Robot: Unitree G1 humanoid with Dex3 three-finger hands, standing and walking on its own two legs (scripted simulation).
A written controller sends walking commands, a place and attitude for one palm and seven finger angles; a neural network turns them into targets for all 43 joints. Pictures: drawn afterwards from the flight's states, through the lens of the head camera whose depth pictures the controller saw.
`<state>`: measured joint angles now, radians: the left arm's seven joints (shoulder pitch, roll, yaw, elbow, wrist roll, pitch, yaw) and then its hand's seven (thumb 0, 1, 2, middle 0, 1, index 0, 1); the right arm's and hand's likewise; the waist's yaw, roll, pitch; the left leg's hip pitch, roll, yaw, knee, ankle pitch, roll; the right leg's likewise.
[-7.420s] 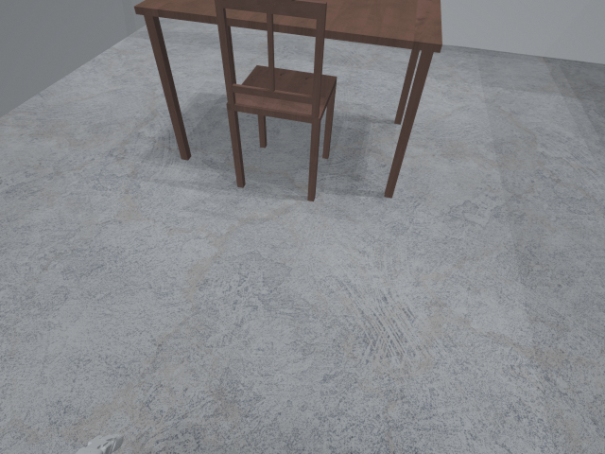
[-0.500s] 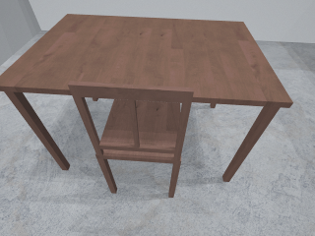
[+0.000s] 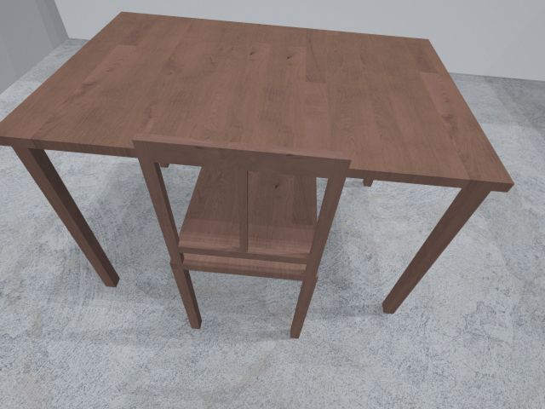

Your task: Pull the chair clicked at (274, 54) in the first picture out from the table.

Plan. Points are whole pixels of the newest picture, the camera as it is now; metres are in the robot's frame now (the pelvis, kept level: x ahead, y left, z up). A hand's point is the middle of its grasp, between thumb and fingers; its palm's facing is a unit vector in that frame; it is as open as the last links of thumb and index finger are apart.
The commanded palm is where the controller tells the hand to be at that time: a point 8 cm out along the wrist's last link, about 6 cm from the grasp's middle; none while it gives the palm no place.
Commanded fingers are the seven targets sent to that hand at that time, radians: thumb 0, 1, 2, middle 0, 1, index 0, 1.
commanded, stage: look again from close up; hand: left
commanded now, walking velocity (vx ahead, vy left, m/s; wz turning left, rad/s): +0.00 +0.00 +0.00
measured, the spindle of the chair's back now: (243, 214) +0.52 +0.09 -0.09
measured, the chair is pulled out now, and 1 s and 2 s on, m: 0.00 0.00 0.00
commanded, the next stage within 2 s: shuffle to correct the standing spot in 0.54 s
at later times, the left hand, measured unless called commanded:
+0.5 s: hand out of the picture -0.04 +0.17 -0.18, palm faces +0.02 -0.99 -0.17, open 7.3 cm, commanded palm none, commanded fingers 0.00 0.90 0.90 -0.20 -0.30 -0.20 -0.30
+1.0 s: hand out of the picture -0.03 +0.14 -0.18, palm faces +0.01 -0.98 -0.18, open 7.3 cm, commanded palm none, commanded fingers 0.00 0.90 0.90 -0.20 -0.30 -0.20 -0.30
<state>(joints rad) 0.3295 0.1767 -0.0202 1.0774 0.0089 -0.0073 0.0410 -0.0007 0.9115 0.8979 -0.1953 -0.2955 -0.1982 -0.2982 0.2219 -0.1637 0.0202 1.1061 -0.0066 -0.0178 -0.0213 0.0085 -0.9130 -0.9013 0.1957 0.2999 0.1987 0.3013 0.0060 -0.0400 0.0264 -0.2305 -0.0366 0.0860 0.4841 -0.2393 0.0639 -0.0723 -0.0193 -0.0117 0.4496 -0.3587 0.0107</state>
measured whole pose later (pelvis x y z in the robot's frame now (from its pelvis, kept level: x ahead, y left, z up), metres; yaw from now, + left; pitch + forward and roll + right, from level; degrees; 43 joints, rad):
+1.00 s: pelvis +0.02 -0.03 +0.00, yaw -1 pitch +2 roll +1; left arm 0.39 0.15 0.01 1.11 0.03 0.00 0.01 0.00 0.91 0.90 -0.19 -0.30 -0.20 -0.30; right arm 0.31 -0.14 -0.01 1.14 -0.02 -0.01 -0.03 0.01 -0.91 -0.90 0.20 0.30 0.20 0.30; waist 0.00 -0.02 0.00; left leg -0.28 0.00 0.08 0.54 -0.29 0.03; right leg -0.16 0.00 -0.06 0.52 -0.40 -0.04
